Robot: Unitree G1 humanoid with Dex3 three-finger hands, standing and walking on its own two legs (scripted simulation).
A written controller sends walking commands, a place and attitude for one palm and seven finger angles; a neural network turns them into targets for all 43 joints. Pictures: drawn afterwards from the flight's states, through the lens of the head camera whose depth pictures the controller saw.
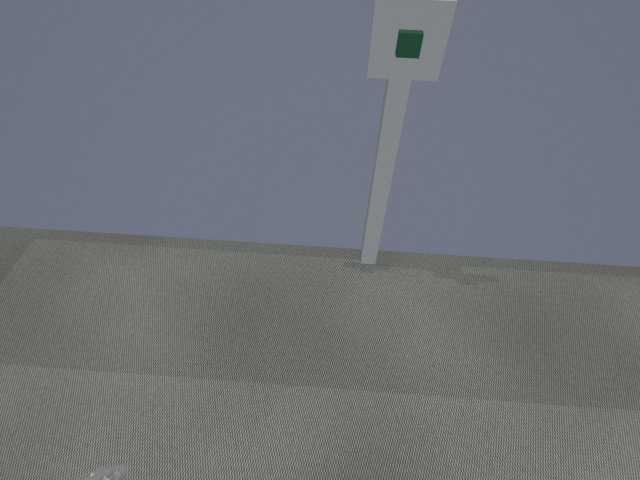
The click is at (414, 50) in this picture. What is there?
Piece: button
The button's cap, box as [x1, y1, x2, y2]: [395, 29, 423, 58]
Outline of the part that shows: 399,29 395,52 396,56 418,58 423,35 422,30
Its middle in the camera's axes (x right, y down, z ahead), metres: +0.21 -0.47 +0.93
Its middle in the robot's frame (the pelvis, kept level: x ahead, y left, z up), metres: +1.03 -0.15 +0.12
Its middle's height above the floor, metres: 0.89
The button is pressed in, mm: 0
